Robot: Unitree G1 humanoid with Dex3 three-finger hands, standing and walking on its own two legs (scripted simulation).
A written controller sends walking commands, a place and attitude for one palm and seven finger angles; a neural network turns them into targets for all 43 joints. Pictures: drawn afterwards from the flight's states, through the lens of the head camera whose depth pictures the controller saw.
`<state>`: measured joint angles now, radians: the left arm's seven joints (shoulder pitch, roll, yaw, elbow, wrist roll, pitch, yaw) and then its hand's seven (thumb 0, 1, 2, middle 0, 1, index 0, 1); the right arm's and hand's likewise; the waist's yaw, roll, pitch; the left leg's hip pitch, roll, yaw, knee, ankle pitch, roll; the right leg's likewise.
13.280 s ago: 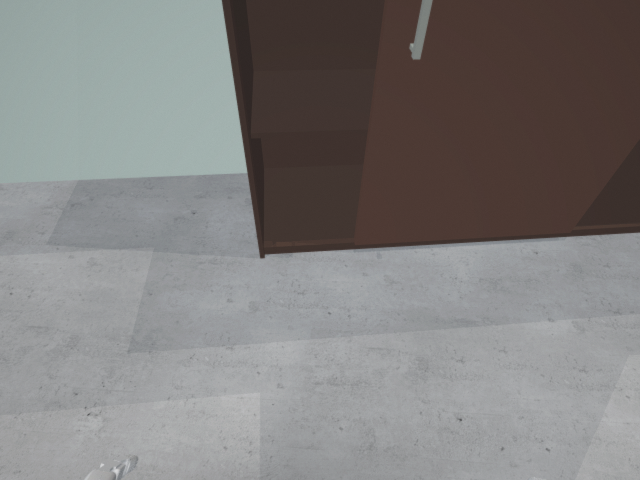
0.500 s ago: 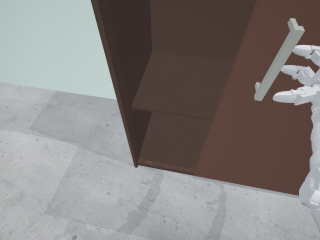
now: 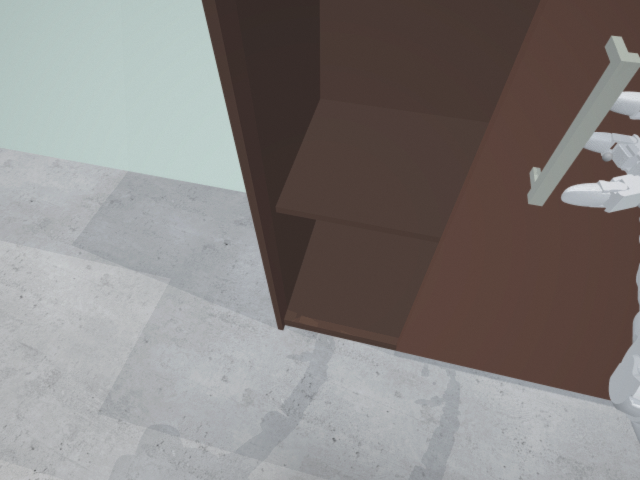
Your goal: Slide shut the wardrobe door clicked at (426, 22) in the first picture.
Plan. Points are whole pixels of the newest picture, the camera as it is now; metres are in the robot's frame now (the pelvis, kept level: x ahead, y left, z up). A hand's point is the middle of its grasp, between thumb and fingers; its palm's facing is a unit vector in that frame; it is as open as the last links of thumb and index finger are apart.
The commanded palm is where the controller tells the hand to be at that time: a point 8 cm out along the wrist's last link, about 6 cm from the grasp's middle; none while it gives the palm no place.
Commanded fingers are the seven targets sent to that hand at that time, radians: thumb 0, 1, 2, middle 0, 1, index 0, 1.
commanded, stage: slide the fingers in behind the handle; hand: right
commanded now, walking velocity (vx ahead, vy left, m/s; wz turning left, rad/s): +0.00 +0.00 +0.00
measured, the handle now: (571, 131) +0.53 -0.20 +0.17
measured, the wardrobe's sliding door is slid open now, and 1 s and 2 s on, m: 0.37 0.37 0.37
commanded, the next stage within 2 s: grip the handle and tug to test in 1.58 s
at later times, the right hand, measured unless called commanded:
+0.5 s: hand (581, 158) +0.48 -0.21 +0.17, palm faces +0.08 +1.00 +0.00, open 14.0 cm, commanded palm +0.45 -0.25 +0.17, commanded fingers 0.00 0.50 -0.30 0.30 1.20 0.30 1.20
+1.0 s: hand (567, 163) +0.47 -0.19 +0.17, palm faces +0.08 +1.00 -0.01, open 14.0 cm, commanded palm +0.45 -0.23 +0.17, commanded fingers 0.00 0.50 -0.30 0.30 1.20 0.30 1.20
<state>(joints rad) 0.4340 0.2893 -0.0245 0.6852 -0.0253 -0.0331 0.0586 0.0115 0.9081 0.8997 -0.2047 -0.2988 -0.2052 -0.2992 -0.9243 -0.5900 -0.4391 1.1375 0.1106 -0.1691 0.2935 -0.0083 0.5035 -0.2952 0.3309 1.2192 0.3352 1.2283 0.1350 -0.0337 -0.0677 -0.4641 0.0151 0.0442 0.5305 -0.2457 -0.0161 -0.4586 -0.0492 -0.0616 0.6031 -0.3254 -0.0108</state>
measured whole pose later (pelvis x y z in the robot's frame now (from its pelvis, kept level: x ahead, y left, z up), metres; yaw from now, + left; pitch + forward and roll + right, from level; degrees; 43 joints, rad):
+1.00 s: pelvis +0.00 +0.01 +0.00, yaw -1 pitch +8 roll +1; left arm 0.38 0.28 -0.02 0.67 -0.03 -0.04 0.05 0.01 0.91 0.90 -0.20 -0.30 -0.20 -0.30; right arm -0.86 -0.44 -0.36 1.00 0.12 -0.10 0.18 -0.01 0.50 -0.30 0.30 1.20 0.30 1.20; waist 0.10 -0.04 -0.06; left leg -0.41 0.02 0.05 0.53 -0.25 -0.01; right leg -0.40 -0.05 -0.05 0.58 -0.32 0.00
